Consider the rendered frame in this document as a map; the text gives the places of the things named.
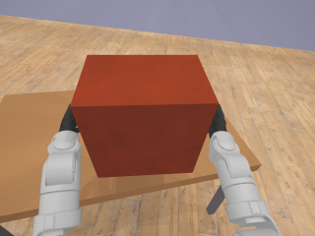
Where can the left robot forearm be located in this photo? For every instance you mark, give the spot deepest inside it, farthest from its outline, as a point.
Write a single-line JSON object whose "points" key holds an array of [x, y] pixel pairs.
{"points": [[59, 202]]}

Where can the table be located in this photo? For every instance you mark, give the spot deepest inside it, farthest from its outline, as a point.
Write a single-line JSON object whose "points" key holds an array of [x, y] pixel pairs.
{"points": [[29, 121]]}

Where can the right robot forearm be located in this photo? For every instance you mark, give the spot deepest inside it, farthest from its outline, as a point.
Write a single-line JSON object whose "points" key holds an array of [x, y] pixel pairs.
{"points": [[244, 204]]}

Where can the carton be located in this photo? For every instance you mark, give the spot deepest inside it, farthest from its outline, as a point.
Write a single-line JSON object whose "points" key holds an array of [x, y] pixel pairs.
{"points": [[143, 114]]}

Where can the robot right hand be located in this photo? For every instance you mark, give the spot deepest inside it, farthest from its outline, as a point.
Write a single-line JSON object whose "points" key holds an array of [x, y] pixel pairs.
{"points": [[218, 123]]}

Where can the robot left hand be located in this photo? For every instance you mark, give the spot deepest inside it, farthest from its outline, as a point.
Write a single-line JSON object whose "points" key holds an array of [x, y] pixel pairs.
{"points": [[68, 122]]}

